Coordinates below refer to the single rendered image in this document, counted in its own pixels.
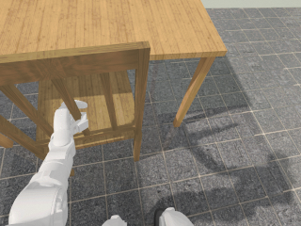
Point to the robot left shin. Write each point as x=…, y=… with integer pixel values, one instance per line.
x=115, y=216

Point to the left robot upper arm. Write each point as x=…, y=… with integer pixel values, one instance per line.
x=41, y=207

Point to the robot right foot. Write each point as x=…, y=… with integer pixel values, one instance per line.
x=158, y=212

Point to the robot left hand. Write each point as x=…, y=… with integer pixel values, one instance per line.
x=63, y=120

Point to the chair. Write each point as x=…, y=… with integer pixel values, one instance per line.
x=96, y=75

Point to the table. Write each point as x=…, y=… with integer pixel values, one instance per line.
x=175, y=29

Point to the left robot forearm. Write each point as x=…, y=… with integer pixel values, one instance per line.
x=55, y=169

